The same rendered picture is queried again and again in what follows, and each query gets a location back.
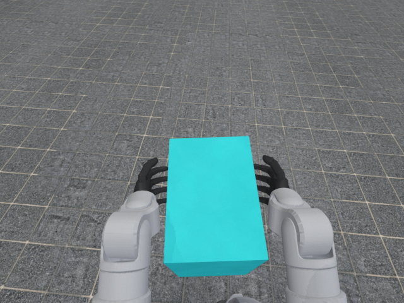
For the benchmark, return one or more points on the right robot shin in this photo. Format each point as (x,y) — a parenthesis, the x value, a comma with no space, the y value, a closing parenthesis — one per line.
(235,295)

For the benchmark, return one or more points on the right robot hand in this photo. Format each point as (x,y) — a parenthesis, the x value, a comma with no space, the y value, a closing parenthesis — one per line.
(275,181)

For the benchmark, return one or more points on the carton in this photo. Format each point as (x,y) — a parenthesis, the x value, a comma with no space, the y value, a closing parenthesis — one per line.
(213,224)

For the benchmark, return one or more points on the robot left forearm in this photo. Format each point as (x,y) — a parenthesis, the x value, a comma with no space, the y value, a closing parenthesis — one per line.
(125,251)

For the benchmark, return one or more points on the left robot hand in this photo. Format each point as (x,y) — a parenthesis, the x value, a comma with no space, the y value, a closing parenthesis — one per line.
(145,183)

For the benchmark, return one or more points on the robot right forearm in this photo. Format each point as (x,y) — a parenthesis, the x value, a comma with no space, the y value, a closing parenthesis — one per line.
(308,249)

